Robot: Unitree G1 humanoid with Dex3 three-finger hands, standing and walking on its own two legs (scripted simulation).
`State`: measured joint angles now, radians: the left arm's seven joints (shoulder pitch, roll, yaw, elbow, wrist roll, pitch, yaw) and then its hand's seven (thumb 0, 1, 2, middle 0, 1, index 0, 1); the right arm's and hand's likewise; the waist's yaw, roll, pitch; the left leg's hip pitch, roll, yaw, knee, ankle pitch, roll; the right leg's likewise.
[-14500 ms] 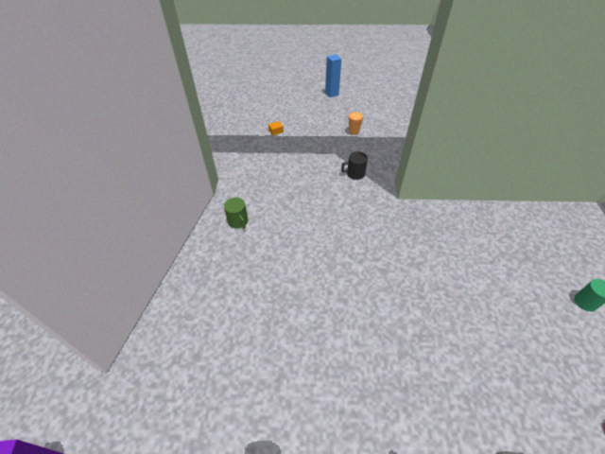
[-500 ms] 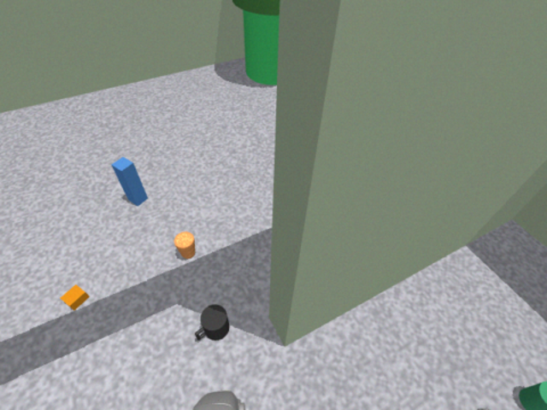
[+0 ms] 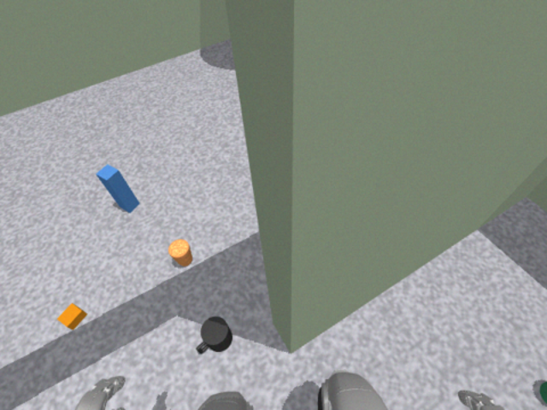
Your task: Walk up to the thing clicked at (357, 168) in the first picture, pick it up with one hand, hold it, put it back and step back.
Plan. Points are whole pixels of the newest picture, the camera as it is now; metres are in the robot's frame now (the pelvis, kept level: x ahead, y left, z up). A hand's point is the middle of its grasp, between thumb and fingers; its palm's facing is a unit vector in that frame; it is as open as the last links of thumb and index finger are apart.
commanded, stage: walk up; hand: left
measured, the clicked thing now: (213, 338) +0.37 +0.25 -0.70
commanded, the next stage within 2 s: none
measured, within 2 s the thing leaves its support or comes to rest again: neither
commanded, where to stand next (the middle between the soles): +0.06 +0.00 m, yaw +1 degrees
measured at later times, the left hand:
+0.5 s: hand out of the picture +0.10 +0.25 -0.13, palm faces +0.03 -0.94 -0.33, open 7.4 cm
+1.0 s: hand out of the picture +0.11 +0.24 -0.13, palm faces +0.05 -0.95 -0.32, open 7.4 cm
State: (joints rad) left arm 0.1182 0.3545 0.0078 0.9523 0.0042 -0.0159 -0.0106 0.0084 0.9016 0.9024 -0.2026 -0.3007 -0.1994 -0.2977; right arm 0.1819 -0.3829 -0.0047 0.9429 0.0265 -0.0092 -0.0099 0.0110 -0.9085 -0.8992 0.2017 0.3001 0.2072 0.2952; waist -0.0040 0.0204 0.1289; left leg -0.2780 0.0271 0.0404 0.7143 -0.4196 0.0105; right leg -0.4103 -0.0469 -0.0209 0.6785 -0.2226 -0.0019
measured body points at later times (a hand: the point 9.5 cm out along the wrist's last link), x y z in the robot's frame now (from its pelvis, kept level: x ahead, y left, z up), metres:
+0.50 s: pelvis +0.02 -0.01 +0.03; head +0.03 -0.01 +0.48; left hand +0.10 +0.30 -0.10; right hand +0.10 -0.32 -0.10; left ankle +0.00 +0.13 -0.72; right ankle +0.09 -0.13 -0.72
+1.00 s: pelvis +0.03 -0.01 +0.03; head +0.04 -0.01 +0.48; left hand +0.11 +0.29 -0.10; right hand +0.12 -0.30 -0.11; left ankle +0.00 +0.13 -0.72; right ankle +0.09 -0.13 -0.72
